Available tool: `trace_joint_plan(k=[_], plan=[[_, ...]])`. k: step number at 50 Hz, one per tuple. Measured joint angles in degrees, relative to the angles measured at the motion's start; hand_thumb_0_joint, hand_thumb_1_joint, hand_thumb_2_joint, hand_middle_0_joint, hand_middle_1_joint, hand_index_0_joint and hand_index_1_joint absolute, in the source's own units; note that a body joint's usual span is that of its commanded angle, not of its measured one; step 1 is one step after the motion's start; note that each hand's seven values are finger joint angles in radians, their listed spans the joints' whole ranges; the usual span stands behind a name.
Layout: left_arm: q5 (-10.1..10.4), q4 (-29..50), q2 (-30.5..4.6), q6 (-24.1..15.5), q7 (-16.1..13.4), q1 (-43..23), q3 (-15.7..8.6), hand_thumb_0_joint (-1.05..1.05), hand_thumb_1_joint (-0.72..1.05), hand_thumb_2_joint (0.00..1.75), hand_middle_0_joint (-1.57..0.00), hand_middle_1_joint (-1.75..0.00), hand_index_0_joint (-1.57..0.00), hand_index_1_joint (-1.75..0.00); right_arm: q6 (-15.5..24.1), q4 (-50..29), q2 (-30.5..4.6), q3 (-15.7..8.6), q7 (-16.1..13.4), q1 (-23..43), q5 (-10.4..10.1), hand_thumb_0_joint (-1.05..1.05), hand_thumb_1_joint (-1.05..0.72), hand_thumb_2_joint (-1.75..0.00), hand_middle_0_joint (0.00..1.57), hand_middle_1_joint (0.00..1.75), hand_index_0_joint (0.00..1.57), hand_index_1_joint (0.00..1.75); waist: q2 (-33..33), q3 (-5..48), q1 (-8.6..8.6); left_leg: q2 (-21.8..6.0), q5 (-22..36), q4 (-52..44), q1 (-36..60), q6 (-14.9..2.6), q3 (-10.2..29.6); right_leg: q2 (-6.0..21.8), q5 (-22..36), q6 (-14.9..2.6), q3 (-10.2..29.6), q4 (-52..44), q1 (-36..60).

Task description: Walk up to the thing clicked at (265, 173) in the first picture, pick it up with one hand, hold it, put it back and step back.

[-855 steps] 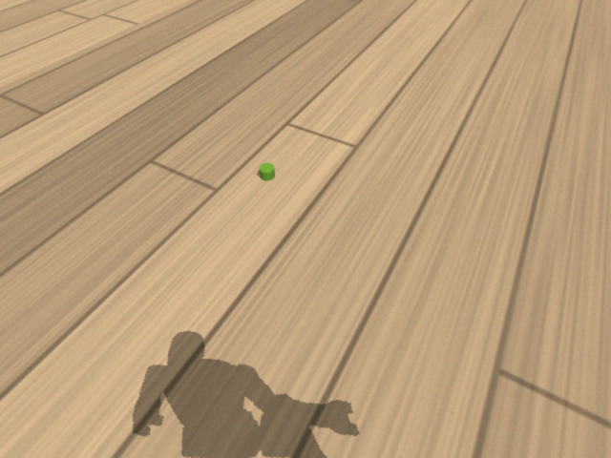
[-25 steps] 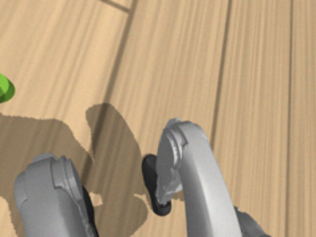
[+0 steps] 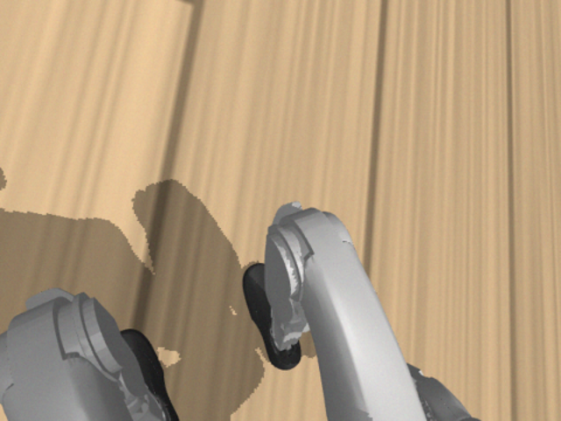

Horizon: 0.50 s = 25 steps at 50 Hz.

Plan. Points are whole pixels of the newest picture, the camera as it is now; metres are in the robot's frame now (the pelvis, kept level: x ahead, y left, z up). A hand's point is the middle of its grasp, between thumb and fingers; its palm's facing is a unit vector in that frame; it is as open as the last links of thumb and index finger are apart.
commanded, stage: approach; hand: left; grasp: from above
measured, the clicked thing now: out of the picture +0.51 +0.32 -0.29
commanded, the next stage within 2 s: rest palm in 0.02 s
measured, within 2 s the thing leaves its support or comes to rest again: neither
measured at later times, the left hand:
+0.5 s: hand out of the picture +0.50 +0.31 -0.23, palm faces -0.45 -0.11 -0.89, open 14.2 cm
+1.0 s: hand out of the picture +0.50 +0.32 -0.25, palm faces -0.47 -0.13 -0.87, open 14.2 cm
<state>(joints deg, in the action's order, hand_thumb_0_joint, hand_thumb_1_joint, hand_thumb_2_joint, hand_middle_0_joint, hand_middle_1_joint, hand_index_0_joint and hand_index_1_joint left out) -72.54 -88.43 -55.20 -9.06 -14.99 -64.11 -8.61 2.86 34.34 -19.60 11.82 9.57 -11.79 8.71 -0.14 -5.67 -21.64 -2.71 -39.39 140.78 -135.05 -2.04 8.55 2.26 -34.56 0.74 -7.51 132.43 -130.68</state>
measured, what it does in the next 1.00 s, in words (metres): stands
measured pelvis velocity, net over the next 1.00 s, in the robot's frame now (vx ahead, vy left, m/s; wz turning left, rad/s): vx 0.01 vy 0.01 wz -0.06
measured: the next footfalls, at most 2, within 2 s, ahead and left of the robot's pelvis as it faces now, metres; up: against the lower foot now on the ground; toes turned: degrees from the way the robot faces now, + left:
none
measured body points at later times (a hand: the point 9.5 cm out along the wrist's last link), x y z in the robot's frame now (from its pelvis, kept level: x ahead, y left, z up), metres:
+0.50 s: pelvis +0.01 +0.01 -0.01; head +0.29 +0.12 +0.32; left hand +0.52 +0.32 -0.18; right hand +0.05 -0.25 -0.07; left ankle +0.07 +0.12 -0.29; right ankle +0.12 -0.12 -0.29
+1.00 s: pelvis +0.01 +0.01 -0.01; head +0.30 +0.11 +0.30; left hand +0.52 +0.32 -0.20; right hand +0.02 -0.25 -0.06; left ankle +0.07 +0.12 -0.29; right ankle +0.12 -0.12 -0.29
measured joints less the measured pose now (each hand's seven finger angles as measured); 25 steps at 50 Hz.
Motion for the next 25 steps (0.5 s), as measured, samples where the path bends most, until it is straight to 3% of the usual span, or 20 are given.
trace_joint_plan(k=[5, 10, 16, 25], plan=[[0.1, 2.5, -1.3, -4.9, 1.2, 2.3, -0.4, 0.0, -0.53, 0.99, -0.08, -1.05, -0.09, -1.04, -0.4, 0.4, -0.5, -0.3, -0.8, 0.8, 0.9, 0.01, -0.9, -0.9, 0.2, 0.3, 0.2, 0.3, -2.0, -1.4, 1.86, 0.3, 0.4, 0.5, 0.0, 0.46, 0.9, 0.1, 0.4, -0.29, -0.7, 0.1, 0.4], [-1.7, 4.4, -0.6, -8.7, -2.1, 0.9, 3.0, 0.0, -0.53, 0.98, -0.08, -1.05, -0.09, -1.04, 0.2, 2.5, -0.4, -1.2, -0.9, 1.5, 1.9, 0.01, -0.9, -0.9, 0.2, 0.3, 0.2, 0.3, -4.2, -0.3, 3.37, 0.7, 0.0, 1.2, -0.4, 0.57, 1.1, 0.4, -0.3, -0.21, -0.9, 0.8, 0.3], [-4.3, -2.3, -1.0, -7.6, -7.2, -2.0, 5.3, 0.0, -0.54, 1.01, -0.08, -1.01, -0.07, -1.01, 1.5, 2.9, 0.4, -0.7, -0.5, 3.7, 2.6, 0.01, -0.9, -0.9, 0.2, 0.3, 0.2, 0.3, -4.8, 1.2, 1.78, 0.8, -1.3, 2.2, -0.7, -0.04, 1.3, 0.3, -1.5, 0.49, -1.0, 1.2, 0.7], [-6.2, -7.8, -3.2, -4.9, -12.2, -3.2, 2.1, 0.0, -0.52, 1.0, -0.08, -0.99, -0.08, -0.99, 4.3, 0.6, 1.5, 2.4, 1.1, 3.6, 3.6, 0.0, -0.9, -0.9, 0.2, 0.3, 0.2, 0.3, -5.5, -0.5, -1.42, 0.7, -1.9, 3.0, -0.8, -0.35, 1.4, 0.0, -1.9, 0.95, -1.1, 1.6, 0.7]])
